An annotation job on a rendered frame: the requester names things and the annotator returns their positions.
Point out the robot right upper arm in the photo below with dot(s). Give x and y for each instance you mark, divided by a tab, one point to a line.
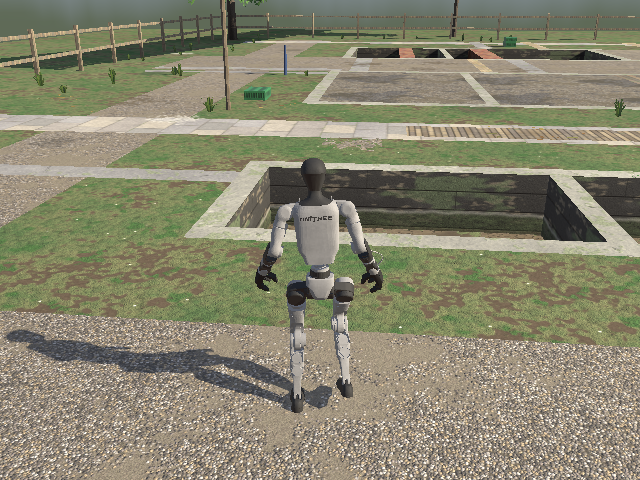
347	209

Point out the robot left upper arm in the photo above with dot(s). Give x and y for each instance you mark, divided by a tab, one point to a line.
284	213

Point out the left robot hand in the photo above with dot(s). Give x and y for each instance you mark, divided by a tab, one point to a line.
259	280

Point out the right robot hand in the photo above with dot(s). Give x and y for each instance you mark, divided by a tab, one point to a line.
378	278

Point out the right robot thigh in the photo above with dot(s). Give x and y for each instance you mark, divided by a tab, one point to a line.
343	295

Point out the left robot foot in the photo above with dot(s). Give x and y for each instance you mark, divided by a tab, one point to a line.
297	404

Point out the right robot forearm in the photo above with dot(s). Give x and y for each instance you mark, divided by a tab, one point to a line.
368	260

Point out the left robot forearm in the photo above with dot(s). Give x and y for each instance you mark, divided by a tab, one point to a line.
266	262

